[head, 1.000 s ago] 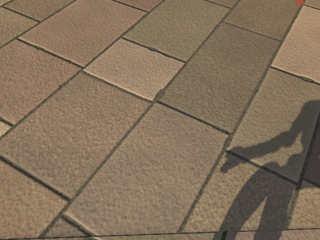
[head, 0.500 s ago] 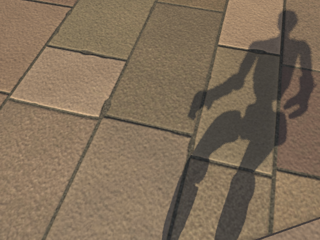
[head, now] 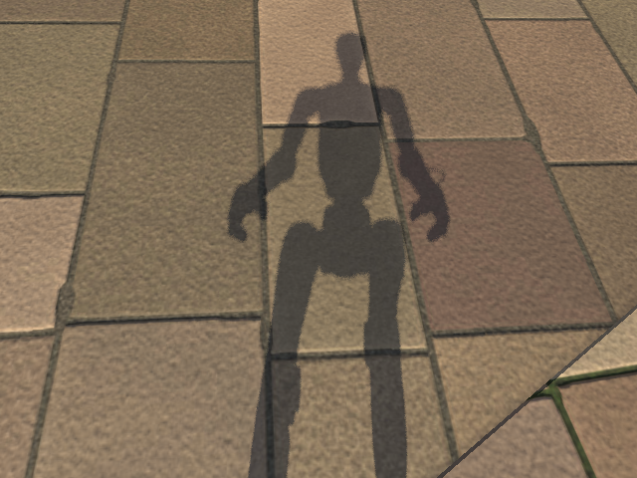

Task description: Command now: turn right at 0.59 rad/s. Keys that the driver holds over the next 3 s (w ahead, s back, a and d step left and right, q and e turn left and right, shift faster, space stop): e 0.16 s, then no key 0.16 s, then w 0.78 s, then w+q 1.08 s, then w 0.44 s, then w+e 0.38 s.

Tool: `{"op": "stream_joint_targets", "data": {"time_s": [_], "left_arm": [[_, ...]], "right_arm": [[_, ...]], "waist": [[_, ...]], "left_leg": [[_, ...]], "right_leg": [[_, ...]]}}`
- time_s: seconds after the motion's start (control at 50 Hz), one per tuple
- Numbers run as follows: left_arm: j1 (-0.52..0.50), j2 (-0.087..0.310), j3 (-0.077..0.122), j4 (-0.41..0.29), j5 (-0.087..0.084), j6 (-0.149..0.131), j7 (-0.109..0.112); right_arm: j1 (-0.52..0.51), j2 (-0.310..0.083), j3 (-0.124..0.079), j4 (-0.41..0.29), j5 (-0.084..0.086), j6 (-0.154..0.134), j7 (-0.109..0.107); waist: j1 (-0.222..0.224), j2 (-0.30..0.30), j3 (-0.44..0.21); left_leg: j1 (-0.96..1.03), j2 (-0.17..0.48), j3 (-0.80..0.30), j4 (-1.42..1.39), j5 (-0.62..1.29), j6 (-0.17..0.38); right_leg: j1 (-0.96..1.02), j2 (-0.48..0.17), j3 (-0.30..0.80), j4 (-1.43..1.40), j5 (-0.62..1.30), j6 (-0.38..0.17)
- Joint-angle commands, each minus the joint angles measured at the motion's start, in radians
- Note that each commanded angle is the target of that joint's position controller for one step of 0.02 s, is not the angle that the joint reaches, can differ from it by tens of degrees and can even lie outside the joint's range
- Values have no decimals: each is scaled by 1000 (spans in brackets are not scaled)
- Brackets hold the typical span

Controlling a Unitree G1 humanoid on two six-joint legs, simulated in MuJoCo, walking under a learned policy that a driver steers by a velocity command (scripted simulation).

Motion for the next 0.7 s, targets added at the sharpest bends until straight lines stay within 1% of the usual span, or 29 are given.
{"op": "stream_joint_targets", "data": {"time_s": [0.02, 0.08, 0.1, 0.12, 0.14, 0.16, 0.18, 0.2, 0.22, 0.24, 0.26, 0.28, 0.3, 0.32, 0.34, 0.36, 0.38, 0.4, 0.42, 0.46, 0.52, 0.56, 0.58, 0.6, 0.62, 0.64, 0.66, 0.68, 0.7], "left_arm": [[-72, 30, -1, -114, 4, -19, -12], [-50, 53, 9, -112, 4, -12, -26], [-40, 54, 12, -112, 4, -10, -31], [-13, 51, 16, -103, 4, -10, -36], [33, 49, 21, -84, 5, -10, -38], [77, 75, 35, -68, 9, -12, -33], [108, 172, 59, -76, 11, -18, -19], [87, 237, 62, -98, 44, -36, -21], [97, 179, 46, -91, 58, -59, -24], [52, 138, 28, -80, 56, -73, -22], [-4, 112, 20, -79, 39, -77, -16], [-40, 85, 8, -78, 24, -79, -11], [-51, 72, -1, -74, 24, -79, -5], [-54, 61, -8, -68, 31, -79, -1], [-34, 54, -10, -56, 31, -79, 2], [-3, 60, -7, -44, 26, -80, 4], [28, 73, -3, -30, 21, -80, 4], [46, 85, -1, -19, 22, -82, 4], [53, 95, 0, -12, 25, -86, 4], [65, 111, 5, 1, 26, -96, 2], [77, 124, 8, 20, 17, -110, -7], [82, 129, 8, 31, 13, -114, -15], [76, 128, 7, 31, 12, -116, -19], [68, 125, 5, 33, 8, -115, -22], [56, 117, 2, 35, 4, -113, -25], [55, 97, -5, 39, 4, -111, -26], [49, 61, -18, 40, 10, -114, -28], [14, -8, -40, 22, 20, -121, -31], [30, -17, -42, -27, 16, -143, -30]], "right_arm": [[-11, -205, -63, -48, 6, -3, -1], [-20, -222, -72, -37, 23, -5, 14], [-24, -226, -74, -32, 30, -7, 16], [-38, -230, -76, -28, 40, -7, 16], [-43, -223, -76, -21, 50, -7, 16], [4, -189, -69, 1, 49, -9, 19], [14, -124, -49, -15, 9, -9, 25], [-56, -123, -44, -70, -9, -13, 17], [-110, -163, -54, -72, 4, -14, 10], [-106, -172, -60, -61, 19, -9, 9], [-72, -165, -64, -32, 17, -3, 3], [-52, -170, -66, -18, 9, 3, -1], [-33, -163, -65, -9, 8, 5, 1], [-16, -152, -62, -2, 12, 4, 5], [-1, -141, -57, 4, 16, 2, 11], [-12, -133, -51, 4, 21, -1, 18], [-39, -128, -46, -4, 26, -6, 25], [-65, -131, -44, -13, 29, -12, 31], [-87, -137, -44, -20, 33, -19, 36], [-99, -142, -43, -22, 34, -39, 44], [-90, -129, -37, -12, 36, -66, 55], [-82, -121, -32, -8, 40, -80, 64], [-68, -123, -33, 1, 42, -87, 68], [-46, -115, -30, 9, 43, -94, 71], [-8, -109, -29, 25, 42, -99, 73], [46, -109, -32, 48, 42, -102, 72], [121, -119, -37, 71, 44, -105, 68], [229, -174, -47, 87, 37, -110, 59], [273, -302, -77, 87, 33, -110, 59]], "waist": [[-29, 243, -131], [-26, 254, -134], [-18, 253, -130], [4, 243, -129], [28, 225, -134], [36, 152, -140], [18, -115, -137], [37, -266, -136], [87, -170, -169], [55, -132, -138], [26, -92, -128], [13, -100, -124], [0, -104, -136], [-7, -97, -148], [-4, -90, -168], [17, -97, -159], [43, -111, -135], [57, -129, -102], [65, -135, -67], [74, -114, -35], [79, -88, -16], [74, -81, -11], [65, -67, -17], [46, -62, -20], [19, -52, -25], [-9, -37, -35], [-45, -24, -54], [-85, 94, -80], [-63, 317, -94]], "left_leg": [[185, 235, -134, -122, 340, 211], [175, 260, -116, -108, 322, 207], [174, 265, -110, -93, 312, 196], [162, 260, -92, -63, 300, 176], [132, 243, -63, -15, 263, 141], [45, 203, -8, 83, 165, 75], [-205, 94, 92, 354, -157, -27], [-408, -25, 16, 571, -453, -77], [-405, -7, -83, 689, -448, -74], [-397, 8, -107, 712, -370, -63], [-386, 15, -113, 690, -294, -64], [-366, 14, -109, 682, -236, -74], [-314, 4, -101, 695, -189, -83], [-279, -4, -96, 682, -157, -89], [-264, -3, -86, 627, -123, -91], [-275, -3, -74, 559, -101, -88], [-289, -3, -69, 498, -91, -80], [-302, -4, -70, 444, -94, -71], [-311, -3, -75, 394, -102, -61], [-304, 1, -78, 311, -110, -41], [-245, -4, -63, 224, -124, -14], [-186, -14, -49, 178, -127, 4], [-138, -22, -37, 162, -100, 12], [-81, -31, -25, 120, -72, 22], [4, -44, -9, 63, -29, 33], [100, -60, 0, 25, -16, 40], [216, -39, -35, 6, -30, 54], [339, 115, -242, -87, -124, 104], [447, 316, -603, -207, -295, 247]], "right_leg": [[12, -30, -54, -154, -9, -9], [104, -24, -94, -293, 9, -42], [132, -23, -100, -358, 31, -59], [183, -14, -115, -455, 92, -82], [265, 10, -136, -572, 180, -113], [391, 13, -92, -659, 283, -149], [561, -200, 211, -708, 579, -229], [521, -406, 444, -703, 753, -431], [484, -388, 413, -730, 667, -456], [453, -324, 321, -725, 605, -398], [439, -264, 255, -717, 551, -341], [424, -242, 218, -711, 593, -317], [397, -222, 188, -708, 651, -314], [390, -209, 166, -708, 670, -315], [408, -193, 154, -728, 541, -312], [429, -186, 170, -762, 339, -311], [440, -192, 209, -804, 133, -314], [442, -208, 256, -839, 5, -319], [440, -225, 289, -862, -49, -323], [445, -245, 315, -877, -66, -328], [413, -245, 313, -879, -75, -333], [376, -241, 311, -873, -84, -336], [347, -233, 298, -862, -71, -335], [313, -224, 286, -845, -70, -329], [266, -208, 268, -817, -76, -317], [217, -183, 252, -775, -78, -299], [145, -150, 225, -697, -72, -271], [23, -68, 127, -454, -54, -206], [-207, 43, -25, -171, -126, -142]]}}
